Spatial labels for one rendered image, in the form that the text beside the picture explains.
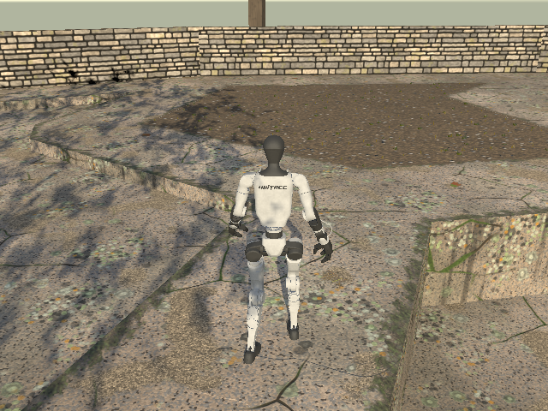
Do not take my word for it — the left robot forearm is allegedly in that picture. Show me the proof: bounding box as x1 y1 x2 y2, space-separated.
229 204 241 229

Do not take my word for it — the left robot upper arm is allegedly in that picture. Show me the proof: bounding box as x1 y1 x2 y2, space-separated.
233 172 256 217

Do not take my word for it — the right robot upper arm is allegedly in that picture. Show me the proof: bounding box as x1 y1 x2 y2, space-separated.
291 173 316 221

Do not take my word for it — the right robot hand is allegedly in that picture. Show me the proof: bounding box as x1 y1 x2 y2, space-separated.
313 240 333 263

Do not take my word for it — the right robot forearm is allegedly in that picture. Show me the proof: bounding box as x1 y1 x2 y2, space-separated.
308 208 329 245

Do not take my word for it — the robot torso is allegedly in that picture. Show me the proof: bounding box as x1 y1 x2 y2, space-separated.
253 168 294 257

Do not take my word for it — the robot right shin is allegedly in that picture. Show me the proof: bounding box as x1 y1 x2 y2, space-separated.
288 277 300 330

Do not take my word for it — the left robot hand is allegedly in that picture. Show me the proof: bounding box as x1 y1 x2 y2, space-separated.
228 223 248 237

